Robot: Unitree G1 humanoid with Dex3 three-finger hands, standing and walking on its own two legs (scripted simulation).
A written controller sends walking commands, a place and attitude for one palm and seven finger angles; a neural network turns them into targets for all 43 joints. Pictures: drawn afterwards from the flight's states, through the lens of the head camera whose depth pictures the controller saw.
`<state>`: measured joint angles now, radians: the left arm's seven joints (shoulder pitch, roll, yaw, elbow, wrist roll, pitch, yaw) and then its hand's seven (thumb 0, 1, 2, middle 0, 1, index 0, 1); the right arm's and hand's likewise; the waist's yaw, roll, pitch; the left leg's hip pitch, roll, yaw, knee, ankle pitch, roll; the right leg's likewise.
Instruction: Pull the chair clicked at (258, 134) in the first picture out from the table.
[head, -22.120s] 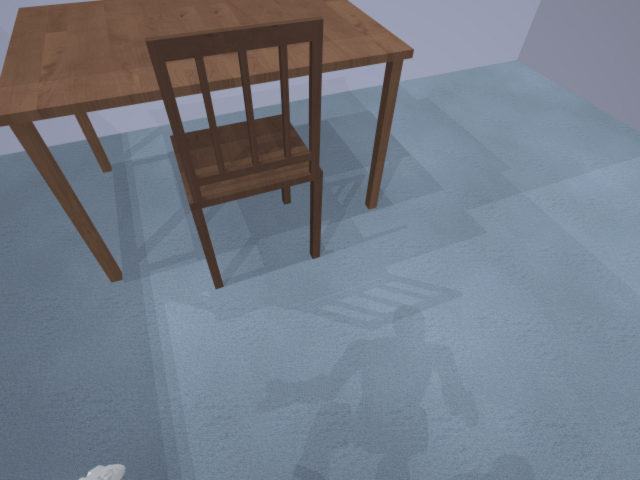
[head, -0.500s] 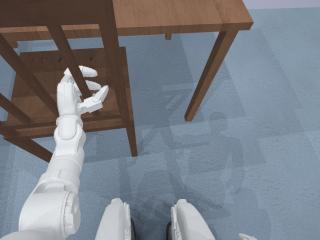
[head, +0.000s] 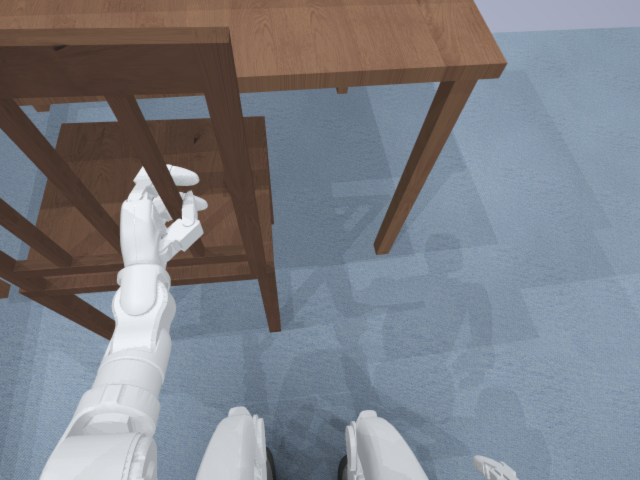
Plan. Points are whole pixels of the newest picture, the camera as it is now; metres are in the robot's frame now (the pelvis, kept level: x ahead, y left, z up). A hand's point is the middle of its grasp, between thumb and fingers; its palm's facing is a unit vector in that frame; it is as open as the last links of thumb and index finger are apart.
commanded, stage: hook a spindle and tug to test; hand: left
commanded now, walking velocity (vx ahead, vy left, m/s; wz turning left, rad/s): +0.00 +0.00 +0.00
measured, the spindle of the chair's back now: (83, 200) +0.45 +0.27 +0.03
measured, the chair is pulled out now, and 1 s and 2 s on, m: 0.01 0.11 0.19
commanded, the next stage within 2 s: step backward, pulling the chair out in 0.22 s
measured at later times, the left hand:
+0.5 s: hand (188, 242) +0.39 +0.14 +0.03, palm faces +0.10 -0.99 -0.12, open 5.1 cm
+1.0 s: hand (198, 291) +0.33 +0.13 +0.04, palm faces -0.02 -0.99 -0.15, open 4.9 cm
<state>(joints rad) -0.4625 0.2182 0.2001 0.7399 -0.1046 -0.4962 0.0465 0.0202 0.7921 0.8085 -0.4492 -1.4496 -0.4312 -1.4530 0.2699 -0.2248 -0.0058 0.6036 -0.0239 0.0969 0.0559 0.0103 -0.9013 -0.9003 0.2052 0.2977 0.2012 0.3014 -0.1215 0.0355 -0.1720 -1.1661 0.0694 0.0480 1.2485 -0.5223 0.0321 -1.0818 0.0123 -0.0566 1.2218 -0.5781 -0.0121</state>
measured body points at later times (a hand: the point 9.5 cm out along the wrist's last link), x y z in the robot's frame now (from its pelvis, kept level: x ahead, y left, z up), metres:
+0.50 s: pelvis +0.01 +0.00 +0.06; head +0.12 +0.00 +0.50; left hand +0.38 +0.20 +0.04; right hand +0.12 -0.23 -0.07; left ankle +0.03 +0.10 -0.63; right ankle -0.01 -0.12 -0.63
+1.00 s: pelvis -0.02 +0.00 +0.10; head +0.07 -0.01 +0.54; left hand +0.33 +0.18 +0.05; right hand +0.06 -0.25 -0.03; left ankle +0.03 +0.10 -0.63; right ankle +0.00 -0.12 -0.63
